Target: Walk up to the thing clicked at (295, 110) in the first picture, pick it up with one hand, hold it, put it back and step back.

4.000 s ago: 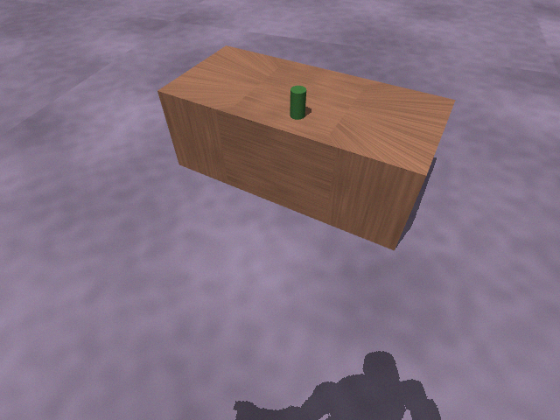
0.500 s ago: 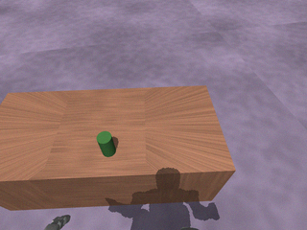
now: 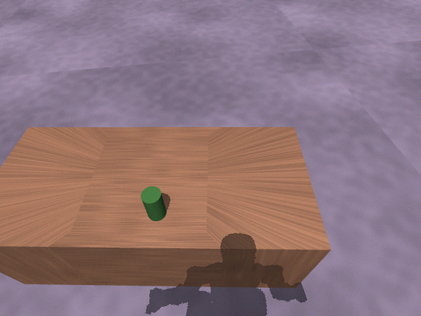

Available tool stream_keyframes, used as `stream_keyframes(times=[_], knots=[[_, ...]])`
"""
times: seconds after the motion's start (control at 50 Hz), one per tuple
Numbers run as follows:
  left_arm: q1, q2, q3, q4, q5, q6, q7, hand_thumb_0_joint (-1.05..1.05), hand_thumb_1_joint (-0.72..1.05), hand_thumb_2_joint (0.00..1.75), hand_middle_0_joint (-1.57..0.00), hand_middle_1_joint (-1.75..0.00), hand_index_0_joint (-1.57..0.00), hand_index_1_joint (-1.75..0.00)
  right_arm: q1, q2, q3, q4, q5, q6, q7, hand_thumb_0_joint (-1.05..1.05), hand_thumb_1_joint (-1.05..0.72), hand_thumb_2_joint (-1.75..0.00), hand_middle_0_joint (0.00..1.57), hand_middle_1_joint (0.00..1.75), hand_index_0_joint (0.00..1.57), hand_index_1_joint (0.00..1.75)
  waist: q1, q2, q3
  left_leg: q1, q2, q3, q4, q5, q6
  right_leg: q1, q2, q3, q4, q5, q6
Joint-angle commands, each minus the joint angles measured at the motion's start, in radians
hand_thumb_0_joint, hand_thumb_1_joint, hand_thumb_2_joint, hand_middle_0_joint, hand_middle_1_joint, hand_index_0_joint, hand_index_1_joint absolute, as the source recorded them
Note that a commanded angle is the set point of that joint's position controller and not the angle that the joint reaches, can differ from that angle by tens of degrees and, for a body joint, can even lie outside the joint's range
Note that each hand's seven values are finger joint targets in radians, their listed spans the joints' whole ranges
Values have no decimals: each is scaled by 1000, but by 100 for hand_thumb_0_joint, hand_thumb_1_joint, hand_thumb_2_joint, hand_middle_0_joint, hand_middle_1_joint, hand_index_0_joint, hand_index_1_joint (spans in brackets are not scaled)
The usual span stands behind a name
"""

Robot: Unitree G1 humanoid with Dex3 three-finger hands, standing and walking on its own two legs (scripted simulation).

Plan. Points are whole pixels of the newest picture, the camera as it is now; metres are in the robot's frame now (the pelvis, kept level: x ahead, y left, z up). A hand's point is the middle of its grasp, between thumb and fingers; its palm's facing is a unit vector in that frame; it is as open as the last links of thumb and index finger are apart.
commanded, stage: walk up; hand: left
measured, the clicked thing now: (154, 204) +0.50 +0.21 -0.26
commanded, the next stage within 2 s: stand in 0.90 s
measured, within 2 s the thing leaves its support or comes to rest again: neither
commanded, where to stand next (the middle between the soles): +0.05 -0.01 m, yaw +1 degrees
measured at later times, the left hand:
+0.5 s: hand out of the picture +0.10 +0.25 -0.15, palm faces +0.02 -0.95 -0.31, open 7.3 cm
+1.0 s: hand out of the picture +0.09 +0.25 -0.15, palm faces +0.03 -0.95 -0.31, open 7.3 cm
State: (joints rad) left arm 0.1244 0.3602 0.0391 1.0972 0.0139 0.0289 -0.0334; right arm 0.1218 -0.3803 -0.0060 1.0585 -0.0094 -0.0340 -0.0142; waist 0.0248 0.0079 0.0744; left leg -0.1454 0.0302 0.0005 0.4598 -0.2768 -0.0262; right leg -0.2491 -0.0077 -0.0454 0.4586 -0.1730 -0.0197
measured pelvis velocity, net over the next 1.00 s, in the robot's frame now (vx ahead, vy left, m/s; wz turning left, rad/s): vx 0.01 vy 0.00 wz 0.02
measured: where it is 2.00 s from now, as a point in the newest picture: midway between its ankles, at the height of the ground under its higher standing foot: outside the picture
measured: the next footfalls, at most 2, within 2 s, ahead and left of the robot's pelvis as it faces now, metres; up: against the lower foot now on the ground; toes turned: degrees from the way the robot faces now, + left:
none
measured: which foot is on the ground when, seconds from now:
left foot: down 0.00-1.00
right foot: down 0.00-1.00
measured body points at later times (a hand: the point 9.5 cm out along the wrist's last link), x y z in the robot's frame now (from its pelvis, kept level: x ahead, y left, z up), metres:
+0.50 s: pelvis +0.00 -0.01 +0.00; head +0.01 +0.00 +0.45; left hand +0.10 +0.30 -0.13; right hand +0.07 -0.32 -0.12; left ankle -0.02 +0.14 -0.74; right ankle +0.05 -0.11 -0.74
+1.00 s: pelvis +0.01 +0.00 +0.00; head +0.02 +0.00 +0.45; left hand +0.09 +0.30 -0.13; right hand +0.08 -0.31 -0.13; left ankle -0.02 +0.14 -0.74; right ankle +0.05 -0.11 -0.74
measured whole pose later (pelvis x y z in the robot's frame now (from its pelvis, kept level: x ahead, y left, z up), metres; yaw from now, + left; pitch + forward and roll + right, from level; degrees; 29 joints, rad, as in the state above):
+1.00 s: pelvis +0.01 +0.00 +0.00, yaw +1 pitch -2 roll +0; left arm 0.09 0.34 0.04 1.11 0.01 0.01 -0.03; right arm 0.14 -0.36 0.00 1.11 -0.02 -0.02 -0.01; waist 0.00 0.00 0.05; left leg -0.11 0.03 -0.02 0.39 -0.25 -0.03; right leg -0.21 -0.01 -0.06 0.39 -0.15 -0.02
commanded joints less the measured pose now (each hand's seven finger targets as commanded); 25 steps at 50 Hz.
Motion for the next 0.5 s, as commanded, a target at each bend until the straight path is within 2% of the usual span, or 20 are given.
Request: stream_keyframes(times=[0.0, 0.08, 0.14, 0.16, 0.18, 0.28, 0.42, 0.48], knots=[[-75, 214, 40, -81, -3, -28, 13, 0, 90, 90, -20, -30, -20, -30, -5, -217, -52, -50, 4, -15, -16, 0, -90, -90, 20, 30, 20, 30, -23, -69, -124, -6, 86, -54, -59, 166, 66, 77, -130, 154, -100, 107, -40], [-92, 212, 46, -82, -1, -25, 14, 0, 90, 90, -20, -30, -20, -30, -13, -214, -50, -39, 0, -11, -14, 0, -90, -90, 20, 30, 20, 30, -22, -55, -90, -27, 81, -57, -76, 122, 66, 60, -128, 159, -132, -18, -35], [-95, 210, 51, -79, 1, -24, 13, 0, 90, 90, -20, -30, -20, -30, -12, -216, -51, -31, -3, -14, -14, 0, -90, -90, 20, 30, 20, 30, -20, -38, -100, -40, 93, -73, -101, 136, 67, 88, -118, 143, -120, -2, -31], [-88, 203, 50, -79, 1, -25, 12, 0, 90, 90, -20, -30, -20, -30, -20, -214, -48, -32, -3, -16, -12, 0, -90, -90, 20, 30, 20, 30, -11, -31, -98, -42, 94, -76, -104, 133, 69, 91, -117, 143, -121, 8, -26], [-97, 207, 52, -79, 3, -24, 12, 0, 90, 90, -20, -30, -20, -30, -20, -214, -50, -31, -5, -17, -13, 0, -90, -90, 20, 30, 20, 30, -17, -32, -97, -55, 95, -75, -113, 131, 68, 103, -115, 140, -119, 13, -27], [-95, 200, 56, -84, 3, -23, 11, 0, 90, 90, -20, -30, -20, -30, -18, -209, -48, -30, -5, -20, -17, 0, -90, -90, 20, 30, 20, 30, -13, -9, -113, -66, 96, -77, -120, 157, 65, 145, -116, 129, -101, 73, -27], [-98, 193, 56, -87, 0, -17, 8, 0, 90, 90, -20, -30, -20, -30, -18, -214, -46, -28, -7, -23, -19, 0, -90, -90, 20, 30, 20, 30, -7, 14, -102, -84, 104, -92, -155, 119, 67, 152, -107, 121, -88, 50, -23], [-98, 196, 59, -85, 2, -16, 7, 0, 90, 90, -20, -30, -20, -30, -20, -211, -46, -32, -7, -20, -18, 0, -90, -90, 20, 30, 20, 30, -9, -2, -81, -90, 93, -85, -145, 87, 66, 130, -106, 128, -114, -9, -21]])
